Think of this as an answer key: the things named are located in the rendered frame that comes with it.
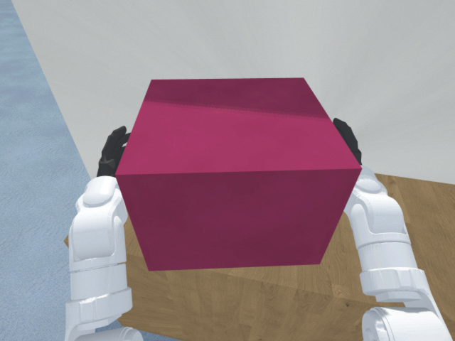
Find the right robot upper arm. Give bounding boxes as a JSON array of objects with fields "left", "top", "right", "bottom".
[{"left": 362, "top": 307, "right": 451, "bottom": 341}]

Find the right robot forearm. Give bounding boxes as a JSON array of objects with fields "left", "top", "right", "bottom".
[{"left": 344, "top": 165, "right": 453, "bottom": 341}]

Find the left robot hand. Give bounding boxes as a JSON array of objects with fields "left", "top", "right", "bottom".
[{"left": 97, "top": 126, "right": 131, "bottom": 178}]

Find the right robot hand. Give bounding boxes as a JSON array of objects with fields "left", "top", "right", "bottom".
[{"left": 333, "top": 118, "right": 362, "bottom": 165}]

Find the pedestal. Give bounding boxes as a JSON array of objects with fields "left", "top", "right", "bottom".
[{"left": 64, "top": 173, "right": 455, "bottom": 341}]

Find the carton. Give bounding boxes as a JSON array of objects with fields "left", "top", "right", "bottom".
[{"left": 115, "top": 77, "right": 362, "bottom": 271}]

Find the left robot forearm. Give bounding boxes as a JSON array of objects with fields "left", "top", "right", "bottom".
[{"left": 65, "top": 176, "right": 133, "bottom": 341}]

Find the left robot upper arm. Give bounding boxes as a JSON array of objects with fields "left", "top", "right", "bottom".
[{"left": 75, "top": 327, "right": 144, "bottom": 341}]

